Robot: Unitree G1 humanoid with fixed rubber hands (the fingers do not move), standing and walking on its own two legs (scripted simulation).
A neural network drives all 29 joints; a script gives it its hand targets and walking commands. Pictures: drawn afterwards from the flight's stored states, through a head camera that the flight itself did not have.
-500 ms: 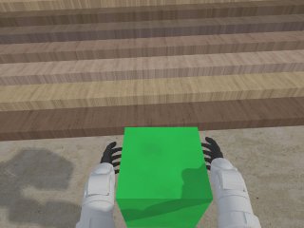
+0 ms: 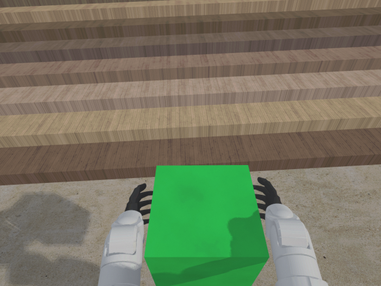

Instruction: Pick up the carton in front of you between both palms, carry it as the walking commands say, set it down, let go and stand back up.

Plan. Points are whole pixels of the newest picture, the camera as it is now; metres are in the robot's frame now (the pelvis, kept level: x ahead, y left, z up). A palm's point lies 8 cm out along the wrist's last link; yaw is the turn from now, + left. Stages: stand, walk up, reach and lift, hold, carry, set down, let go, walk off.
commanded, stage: reach and lift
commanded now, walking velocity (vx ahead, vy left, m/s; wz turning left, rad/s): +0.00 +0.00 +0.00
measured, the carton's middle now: (202, 232) +0.28 +0.00 -0.04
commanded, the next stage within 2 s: hold in 0.14 s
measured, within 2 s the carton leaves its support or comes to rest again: neither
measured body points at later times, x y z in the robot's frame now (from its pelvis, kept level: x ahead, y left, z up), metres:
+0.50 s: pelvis -0.01 +0.00 +0.00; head -0.06 +0.00 +0.45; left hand +0.29 +0.15 +0.04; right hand +0.29 -0.15 +0.04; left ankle +0.00 +0.13 -0.74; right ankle +0.01 -0.13 -0.74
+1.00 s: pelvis -0.01 +0.00 +0.00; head -0.05 +0.00 +0.45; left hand +0.29 +0.15 +0.04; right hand +0.30 -0.15 +0.05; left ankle +0.00 +0.13 -0.74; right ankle +0.01 -0.13 -0.74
